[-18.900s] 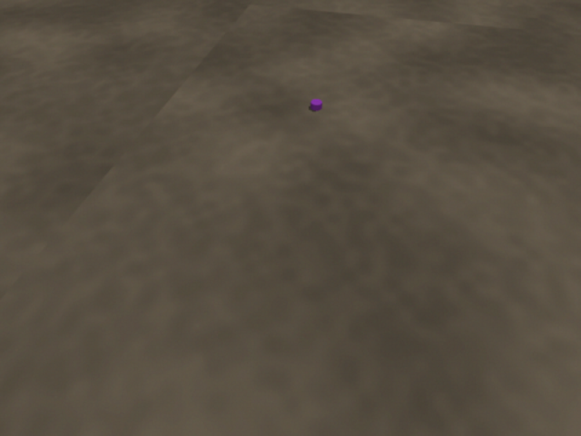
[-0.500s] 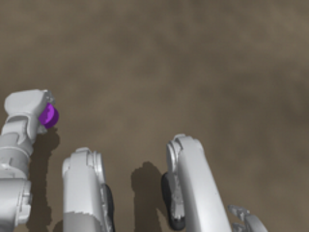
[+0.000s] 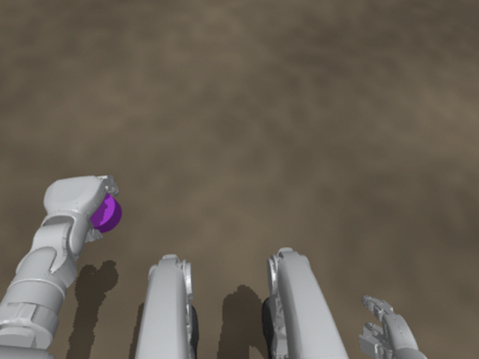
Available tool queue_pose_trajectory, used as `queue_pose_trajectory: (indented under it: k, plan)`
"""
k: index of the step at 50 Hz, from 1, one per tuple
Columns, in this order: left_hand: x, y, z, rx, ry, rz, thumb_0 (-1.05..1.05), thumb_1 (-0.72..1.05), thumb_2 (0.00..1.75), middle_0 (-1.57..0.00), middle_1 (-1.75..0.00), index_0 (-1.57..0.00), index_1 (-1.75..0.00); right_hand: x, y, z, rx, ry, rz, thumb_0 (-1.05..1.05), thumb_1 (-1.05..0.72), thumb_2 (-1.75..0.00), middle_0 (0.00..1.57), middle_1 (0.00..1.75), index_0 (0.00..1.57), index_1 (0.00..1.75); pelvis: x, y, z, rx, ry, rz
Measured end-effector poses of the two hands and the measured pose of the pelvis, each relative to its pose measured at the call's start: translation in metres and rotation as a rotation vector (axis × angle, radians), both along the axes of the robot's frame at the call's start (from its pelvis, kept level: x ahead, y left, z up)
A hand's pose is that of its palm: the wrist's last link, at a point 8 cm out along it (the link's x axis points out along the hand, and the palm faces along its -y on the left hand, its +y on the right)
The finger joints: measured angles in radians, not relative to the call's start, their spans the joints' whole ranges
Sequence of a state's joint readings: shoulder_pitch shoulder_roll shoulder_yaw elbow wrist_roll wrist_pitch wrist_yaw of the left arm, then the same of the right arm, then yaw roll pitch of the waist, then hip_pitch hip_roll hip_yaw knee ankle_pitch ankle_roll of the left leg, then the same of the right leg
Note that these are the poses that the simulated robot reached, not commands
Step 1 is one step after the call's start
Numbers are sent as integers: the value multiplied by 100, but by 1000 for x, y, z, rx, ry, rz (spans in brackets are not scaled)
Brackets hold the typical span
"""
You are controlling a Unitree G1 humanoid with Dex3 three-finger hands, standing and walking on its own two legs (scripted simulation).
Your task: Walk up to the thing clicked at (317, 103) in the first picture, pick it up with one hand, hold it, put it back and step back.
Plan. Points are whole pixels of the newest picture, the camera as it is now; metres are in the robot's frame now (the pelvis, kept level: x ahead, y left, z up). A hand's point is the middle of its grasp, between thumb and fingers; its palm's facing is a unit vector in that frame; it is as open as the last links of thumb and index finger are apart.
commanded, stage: lift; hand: left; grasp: from above
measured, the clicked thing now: (99, 212) +0.39 +0.25 -0.12
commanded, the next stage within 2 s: hold in 0.86 s
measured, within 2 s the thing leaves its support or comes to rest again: neither
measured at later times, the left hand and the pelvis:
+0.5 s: hand (50, 190) +0.35 +0.23 +0.08, palm faces -0.46 -0.08 -0.89, open 9.5 cm; pelvis +0.04 +0.00 +0.16, yaw +1 degrees
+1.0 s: hand (25, 137) +0.38 +0.23 +0.15, palm faces -0.45 -0.08 -0.89, open 9.5 cm; pelvis +0.08 +0.00 +0.23, yaw +1 degrees
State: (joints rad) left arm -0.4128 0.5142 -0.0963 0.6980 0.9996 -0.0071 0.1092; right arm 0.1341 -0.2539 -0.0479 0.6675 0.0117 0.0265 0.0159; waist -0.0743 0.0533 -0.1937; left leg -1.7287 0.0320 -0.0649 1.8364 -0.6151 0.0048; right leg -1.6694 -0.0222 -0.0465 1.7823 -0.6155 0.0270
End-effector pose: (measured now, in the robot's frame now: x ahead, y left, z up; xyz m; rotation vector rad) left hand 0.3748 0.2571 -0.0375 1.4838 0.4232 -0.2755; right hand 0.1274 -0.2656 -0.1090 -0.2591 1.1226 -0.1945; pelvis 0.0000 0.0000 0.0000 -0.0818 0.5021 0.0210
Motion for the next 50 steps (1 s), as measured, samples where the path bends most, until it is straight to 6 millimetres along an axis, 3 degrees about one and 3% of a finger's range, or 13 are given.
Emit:
queue_pose_trajectory:
  k: [10, 18, 33, 50]
  plan:
    - [-19, -9, 92, -6, -4, 12, -2, 10, 47, -77, -67, -68, -56, 11, 9, 79, 20, -62, -28, 0, -91, -91, 20, 30, 20, 30, 11, -1, 79, 25, -100, 5]
    - [-21, -12, 142, 5, 20, 21, -2, 11, 47, -76, -67, -68, -57, 9, 7, 130, 14, -78, -56, 0, -91, -91, 20, 30, 20, 30, 24, -1, 130, 37, -171, 4]
    - [-2, -25, 207, 10, 11, 20, -2, 11, 46, -76, -67, -68, -57, 12, 3, 191, 20, -55, -85, 0, -92, -91, 20, 29, 20, 30, 53, -1, 194, 58, -271, -5]
    - [11, -27, 248, 4, 21, 14, -2, 10, 47, -78, -66, -69, -56, 39, 3, 228, 39, -72, -83, 0, -91, -91, 20, 29, 20, 30, 78, -1, 232, 70, -339, -8]
